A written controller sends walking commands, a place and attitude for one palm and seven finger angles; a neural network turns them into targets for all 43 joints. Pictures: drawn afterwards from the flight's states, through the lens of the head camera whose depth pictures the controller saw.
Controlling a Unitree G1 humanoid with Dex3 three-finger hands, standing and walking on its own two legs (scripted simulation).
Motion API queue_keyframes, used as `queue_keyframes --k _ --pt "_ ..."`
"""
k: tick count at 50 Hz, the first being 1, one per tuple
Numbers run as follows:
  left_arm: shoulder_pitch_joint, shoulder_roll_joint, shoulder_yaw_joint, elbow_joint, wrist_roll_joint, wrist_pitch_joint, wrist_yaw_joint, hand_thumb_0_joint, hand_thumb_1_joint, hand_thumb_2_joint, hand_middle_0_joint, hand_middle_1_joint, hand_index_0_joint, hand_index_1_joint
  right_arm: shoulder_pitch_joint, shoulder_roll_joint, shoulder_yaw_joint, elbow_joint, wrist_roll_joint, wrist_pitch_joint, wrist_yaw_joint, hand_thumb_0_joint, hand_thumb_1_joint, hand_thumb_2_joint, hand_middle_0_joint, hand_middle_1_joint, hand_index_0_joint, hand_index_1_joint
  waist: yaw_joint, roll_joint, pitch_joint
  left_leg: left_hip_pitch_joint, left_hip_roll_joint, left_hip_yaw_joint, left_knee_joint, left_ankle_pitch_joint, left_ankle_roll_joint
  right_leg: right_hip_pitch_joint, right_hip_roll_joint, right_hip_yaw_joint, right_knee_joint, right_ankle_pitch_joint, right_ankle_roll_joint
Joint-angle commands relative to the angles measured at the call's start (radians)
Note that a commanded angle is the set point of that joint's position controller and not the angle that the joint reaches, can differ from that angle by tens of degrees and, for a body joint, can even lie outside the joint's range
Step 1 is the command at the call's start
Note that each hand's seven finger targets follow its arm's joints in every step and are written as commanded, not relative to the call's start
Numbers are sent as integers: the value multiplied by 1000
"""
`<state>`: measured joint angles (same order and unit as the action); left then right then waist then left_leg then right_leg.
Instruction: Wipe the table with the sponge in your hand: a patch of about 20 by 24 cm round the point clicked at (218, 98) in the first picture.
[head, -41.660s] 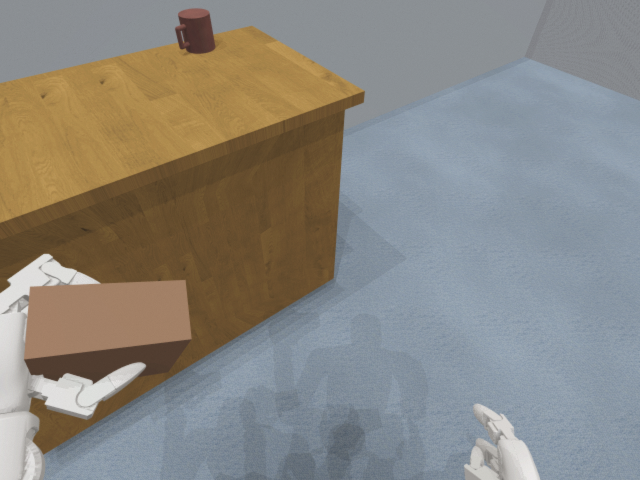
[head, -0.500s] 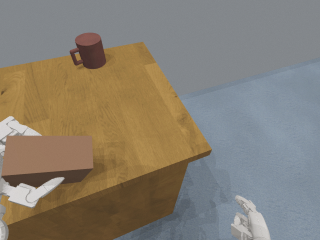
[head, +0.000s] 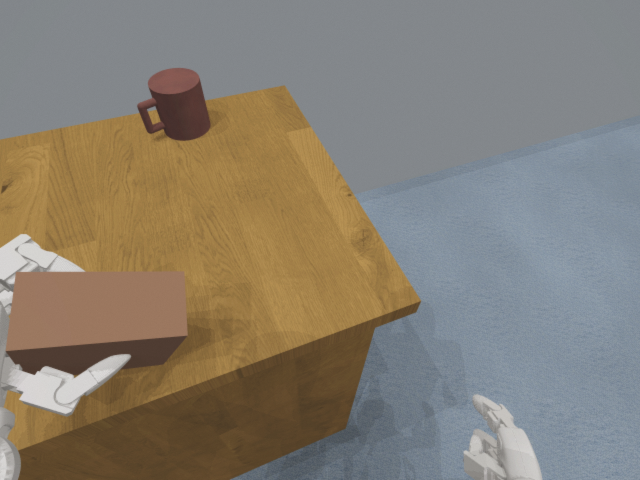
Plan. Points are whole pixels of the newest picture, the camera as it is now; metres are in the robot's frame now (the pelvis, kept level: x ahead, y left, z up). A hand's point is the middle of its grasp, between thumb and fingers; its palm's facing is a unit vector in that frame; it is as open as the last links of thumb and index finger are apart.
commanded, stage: shuffle to correct the standing spot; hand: left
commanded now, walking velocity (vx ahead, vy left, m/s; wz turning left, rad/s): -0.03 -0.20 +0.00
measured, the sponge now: (127, 325) +0.23 +0.20 +0.14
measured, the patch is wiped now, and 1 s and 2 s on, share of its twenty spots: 0.00 0.00 0.00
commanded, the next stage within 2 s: come to a stop and stand still in 1.14 s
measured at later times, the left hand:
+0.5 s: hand (63, 327) +0.21 +0.24 +0.16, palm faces +0.35 -0.85 -0.40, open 9.9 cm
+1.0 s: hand (63, 327) +0.21 +0.24 +0.16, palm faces +0.35 -0.85 -0.40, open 9.9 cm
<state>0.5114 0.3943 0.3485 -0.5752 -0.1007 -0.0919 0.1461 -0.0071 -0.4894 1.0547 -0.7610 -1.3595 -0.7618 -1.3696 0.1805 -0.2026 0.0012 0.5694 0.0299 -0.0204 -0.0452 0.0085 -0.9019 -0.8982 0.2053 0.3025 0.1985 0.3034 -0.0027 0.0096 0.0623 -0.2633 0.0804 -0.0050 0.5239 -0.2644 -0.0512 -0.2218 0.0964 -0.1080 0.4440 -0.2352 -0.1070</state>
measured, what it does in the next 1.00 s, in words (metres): stands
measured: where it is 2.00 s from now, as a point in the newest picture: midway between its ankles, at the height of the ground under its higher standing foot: outside the picture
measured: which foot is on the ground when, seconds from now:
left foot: down 0.00-1.00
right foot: down 0.00-1.00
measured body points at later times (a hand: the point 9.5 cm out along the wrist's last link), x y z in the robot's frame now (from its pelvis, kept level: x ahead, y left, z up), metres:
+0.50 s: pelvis +0.00 +0.00 +0.00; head +0.03 +0.00 +0.45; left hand +0.19 +0.28 +0.19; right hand +0.17 -0.23 -0.09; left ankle +0.01 +0.15 -0.74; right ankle +0.00 -0.05 -0.74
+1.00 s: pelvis +0.00 +0.00 +0.00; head +0.03 +0.00 +0.45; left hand +0.19 +0.28 +0.19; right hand +0.17 -0.23 -0.09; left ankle +0.01 +0.15 -0.74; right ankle +0.00 -0.05 -0.74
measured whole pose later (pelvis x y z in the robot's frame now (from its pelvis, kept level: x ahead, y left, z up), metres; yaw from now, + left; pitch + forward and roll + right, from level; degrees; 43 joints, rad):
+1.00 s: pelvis +0.00 +0.00 +0.00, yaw +0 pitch +0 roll -1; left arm 0.51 0.39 0.34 -0.56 -0.10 -0.09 0.15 -0.01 -0.49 1.06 -0.76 -1.36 -0.76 -1.37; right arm 0.18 -0.21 0.00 0.57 0.03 -0.02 -0.05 0.01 -0.90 -0.90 0.20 0.30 0.20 0.30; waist 0.00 0.01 0.06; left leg -0.26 0.08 0.00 0.51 -0.26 -0.05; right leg -0.22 0.10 -0.11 0.43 -0.22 -0.10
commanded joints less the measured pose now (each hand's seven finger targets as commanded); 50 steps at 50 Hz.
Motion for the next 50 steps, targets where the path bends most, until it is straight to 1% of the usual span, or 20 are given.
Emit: queue_keyframes --k 1,6,7,11,12,16,17,21,22,24,26,27,31,33,36,41,43,45,48,50 --pt "-34 177 137 -201 -1 -61 12 0 100 1300 -1200 -1600 -1200 -1600 -79 -118 -48 -158 -2 -47 -8 0 -900 -900 200 300 200 300 0 42 -158 29 85 -80 -51 148 93 76 -199 187 -89 212 80" --pt "-25 175 137 -193 -2 -60 11 0 100 1300 -1200 -1600 -1200 -1600 -78 -119 -49 -159 0 -46 -6 0 -900 -900 200 300 200 300 -1 34 -164 35 80 -75 -37 157 90 79 -205 191 -92 233 80" --pt "-8 174 132 -197 -7 -59 11 0 100 1300 -1200 -1600 -1200 -1600 -84 -117 -47 -154 4 -47 -8 0 -900 -900 200 300 200 300 -5 55 -173 55 77 -72 -40 164 89 72 -204 188 -88 243 73" --pt "-18 178 140 -198 -3 -60 12 0 100 1300 -1200 -1600 -1200 -1600 -77 -119 -49 -160 0 -44 -7 0 -900 -900 200 300 200 300 -3 28 -180 42 77 -69 -23 185 87 91 -212 187 -84 271 79" --pt "-6 174 133 -199 -7 -59 13 0 100 1300 -1200 -1600 -1200 -1600 -83 -117 -48 -155 4 -45 -8 0 -900 -900 200 300 200 300 -7 44 -182 60 75 -73 -29 195 86 79 -211 189 -80 278 69" --pt "-16 170 132 -188 -4 -57 13 0 100 1300 -1200 -1600 -1200 -1600 -77 -118 -48 -159 2 -42 -7 0 -900 -900 200 300 200 300 -3 15 -158 38 68 -69 -22 135 86 63 -217 201 -100 226 77" --pt "-11 174 131 -191 -7 -57 15 0 100 1300 -1200 -1600 -1200 -1600 -84 -116 -46 -152 4 -43 -10 0 -900 -900 200 300 200 300 -7 37 -161 53 69 -69 -32 132 88 52 -215 199 -101 223 73" --pt "-35 168 125 -197 -2 -60 14 0 100 1300 -1200 -1600 -1200 -1600 -82 -118 -46 -160 1 -44 -8 0 -900 -900 200 300 200 300 -2 39 -143 32 77 -81 -52 116 90 54 -207 198 -103 186 79" --pt "-32 169 121 -203 -4 -60 14 0 100 1300 -1200 -1600 -1200 -1600 -92 -116 -43 -154 4 -47 -11 0 -900 -900 200 300 200 300 -4 69 -145 46 80 -88 -70 114 91 43 -199 195 -99 178 72" --pt "-39 177 131 -194 1 -61 16 0 100 1300 -1200 -1600 -1200 -1600 -88 -118 -42 -160 -1 -46 -12 0 -900 -900 200 300 200 300 1 57 -139 19 97 -101 -93 117 97 69 -188 179 -93 162 85" --pt "-43 169 126 -190 2 -59 14 0 100 1300 -1200 -1600 -1200 -1600 -82 -119 -45 -162 0 -47 -9 0 -900 -900 200 300 200 300 2 48 -150 21 93 -94 -80 126 93 80 -192 183 -95 178 83" --pt "-29 170 124 -191 -2 -59 14 0 100 1300 -1200 -1600 -1200 -1600 -89 -116 -42 -157 3 -48 -11 0 -900 -900 200 300 200 300 -3 70 -154 36 92 -91 -86 128 94 73 -188 180 -95 182 79" --pt "-29 175 135 -188 0 -58 14 0 100 1300 -1200 -1600 -1200 -1600 -77 -118 -47 -161 -1 -46 -8 0 -900 -900 200 300 200 300 -1 36 -169 34 91 -84 -58 166 90 93 -201 183 -91 231 80" --pt "-12 168 128 -194 -3 -58 14 0 100 1300 -1200 -1600 -1200 -1600 -79 -118 -45 -159 1 -45 -8 0 -900 -900 200 300 200 300 -3 55 -184 50 90 -85 -58 186 89 95 -201 178 -82 242 69" --pt "-21 169 128 -184 -3 -55 13 0 100 1300 -1200 -1600 -1200 -1600 -80 -117 -46 -162 2 -45 -6 0 -900 -900 200 300 200 300 -1 21 -154 29 78 -74 -41 120 85 67 -211 193 -105 203 77" --pt "-36 164 123 -187 -3 -55 15 0 100 1300 -1200 -1600 -1200 -1600 -79 -117 -45 -159 3 -43 -7 0 -900 -900 200 300 200 300 -3 14 -147 34 66 -74 -41 63 87 36 -219 214 -125 139 72" --pt "-29 170 125 -188 -3 -57 19 0 100 1300 -1200 -1600 -1200 -1600 -86 -115 -40 -157 1 -42 -10 0 -900 -900 200 300 200 300 -5 52 -142 38 77 -84 -67 73 92 34 -208 200 -118 134 71" --pt "-49 167 122 -188 0 -56 18 0 100 1300 -1200 -1600 -1200 -1600 -84 -119 -43 -159 0 -43 -9 0 -900 -900 200 300 200 300 -2 33 -141 24 80 -89 -68 94 92 54 -203 193 -110 154 78" --pt "-33 163 119 -189 1 -57 18 0 100 1300 -1200 -1600 -1200 -1600 -87 -118 -42 -159 1 -44 -11 0 -900 -900 200 300 200 300 -3 66 -151 36 87 -93 -80 118 95 61 -195 184 -100 170 76" --pt "-39 171 127 -184 2 -55 17 0 100 1300 -1200 -1600 -1200 -1600 -83 -120 -45 -160 0 -43 -9 0 -900 -900 200 300 200 300 0 44 -156 23 91 -92 -74 135 92 81 -195 182 -96 187 81"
